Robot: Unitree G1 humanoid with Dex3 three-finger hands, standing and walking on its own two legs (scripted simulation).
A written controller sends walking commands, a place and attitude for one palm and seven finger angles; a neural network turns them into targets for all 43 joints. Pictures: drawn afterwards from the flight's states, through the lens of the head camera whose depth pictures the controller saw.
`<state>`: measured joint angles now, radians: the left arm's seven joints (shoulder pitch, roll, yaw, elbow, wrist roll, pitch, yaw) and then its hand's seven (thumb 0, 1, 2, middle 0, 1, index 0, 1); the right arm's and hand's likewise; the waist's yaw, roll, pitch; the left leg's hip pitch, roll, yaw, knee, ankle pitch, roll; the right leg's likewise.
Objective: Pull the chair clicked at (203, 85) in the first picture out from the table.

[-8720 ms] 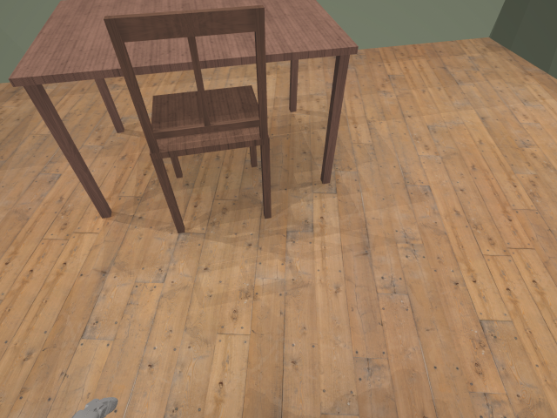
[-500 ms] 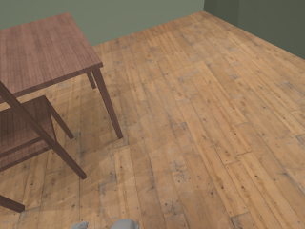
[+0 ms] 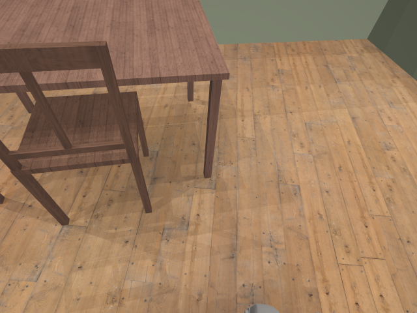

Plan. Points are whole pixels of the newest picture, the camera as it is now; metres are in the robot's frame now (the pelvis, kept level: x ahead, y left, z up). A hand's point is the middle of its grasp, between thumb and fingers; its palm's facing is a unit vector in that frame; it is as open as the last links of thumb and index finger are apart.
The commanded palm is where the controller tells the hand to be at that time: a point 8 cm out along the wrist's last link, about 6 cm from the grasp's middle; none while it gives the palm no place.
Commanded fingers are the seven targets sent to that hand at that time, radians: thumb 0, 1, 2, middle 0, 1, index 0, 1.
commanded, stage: turn to face it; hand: left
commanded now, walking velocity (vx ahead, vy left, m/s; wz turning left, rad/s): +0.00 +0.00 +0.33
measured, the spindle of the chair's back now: (49, 114) +0.62 +0.53 -0.07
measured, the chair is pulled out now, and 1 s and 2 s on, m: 0.00 0.00 0.00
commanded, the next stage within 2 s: take the last steps up to it in 0.30 s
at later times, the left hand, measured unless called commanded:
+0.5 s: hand out of the picture +0.02 +0.13 -0.14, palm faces +0.20 -0.94 -0.27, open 7.4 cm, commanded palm none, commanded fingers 0.00 0.90 0.90 -0.20 -0.30 -0.20 -0.30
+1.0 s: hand out of the picture -0.09 +0.14 -0.18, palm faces +0.30 -0.94 -0.13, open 7.4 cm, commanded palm none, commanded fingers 0.00 0.90 0.90 -0.20 -0.30 -0.20 -0.30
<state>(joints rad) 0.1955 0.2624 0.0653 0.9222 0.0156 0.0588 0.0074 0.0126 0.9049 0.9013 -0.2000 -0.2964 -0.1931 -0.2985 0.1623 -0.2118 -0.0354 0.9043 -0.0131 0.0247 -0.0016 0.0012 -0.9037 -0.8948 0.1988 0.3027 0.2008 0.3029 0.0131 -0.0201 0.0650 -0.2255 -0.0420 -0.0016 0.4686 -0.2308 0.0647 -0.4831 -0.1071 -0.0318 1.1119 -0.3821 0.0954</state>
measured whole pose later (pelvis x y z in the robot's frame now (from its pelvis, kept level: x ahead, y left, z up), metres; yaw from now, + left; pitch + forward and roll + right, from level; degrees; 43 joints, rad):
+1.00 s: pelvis +0.03 +0.01 +0.00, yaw +12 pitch -3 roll -1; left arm 0.44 0.15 0.04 1.17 0.03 0.02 -0.02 0.02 0.91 0.90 -0.20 -0.30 -0.19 -0.30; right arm 0.25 -0.16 -0.05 1.02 -0.01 -0.06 -0.03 -0.02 -0.95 -0.89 0.20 0.30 0.20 0.30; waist 0.03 -0.02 -0.01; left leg -0.11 0.02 0.13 0.42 -0.28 0.04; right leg -0.41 -0.09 -0.09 1.01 -0.36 0.00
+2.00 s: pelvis +0.28 +0.00 +0.00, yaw +11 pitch -2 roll +1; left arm 0.31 0.13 0.02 1.11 0.01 0.02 0.02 0.01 0.91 0.90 -0.20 -0.30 -0.19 -0.30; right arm 0.12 -0.11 -0.02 1.03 0.00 0.00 -0.05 -0.01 -0.92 -0.89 0.20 0.30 0.20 0.30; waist 0.05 -0.04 0.07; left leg -0.25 0.02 0.11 0.47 -0.19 0.02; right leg -0.19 -0.04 -0.12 0.53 -0.31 -0.01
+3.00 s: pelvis +0.24 -0.02 -0.01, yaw +12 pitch -3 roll -2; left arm 0.35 0.11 0.00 1.10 0.02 0.00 0.04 0.01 0.90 0.90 -0.20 -0.30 -0.20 -0.30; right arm 0.31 -0.13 -0.01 1.07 -0.02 0.00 -0.04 0.02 -0.94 -0.90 0.20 0.30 0.20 0.30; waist 0.00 0.00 0.01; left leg -0.26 0.00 0.04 0.57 -0.26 0.05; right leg -0.18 0.00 -0.10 0.51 -0.28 -0.02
